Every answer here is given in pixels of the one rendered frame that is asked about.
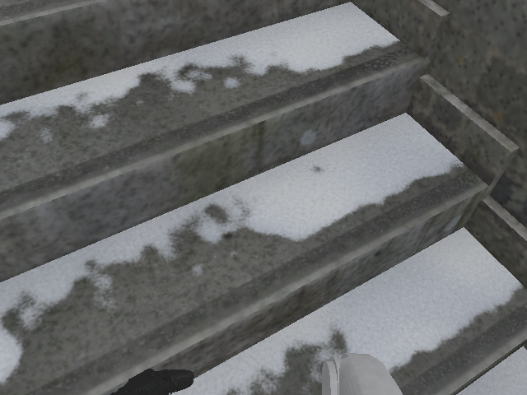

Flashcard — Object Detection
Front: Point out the left robot hand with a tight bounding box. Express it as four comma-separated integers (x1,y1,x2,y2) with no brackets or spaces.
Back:
110,369,194,395

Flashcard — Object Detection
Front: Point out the right robot thigh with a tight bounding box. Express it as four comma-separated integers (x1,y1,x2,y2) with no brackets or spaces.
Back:
322,353,403,395

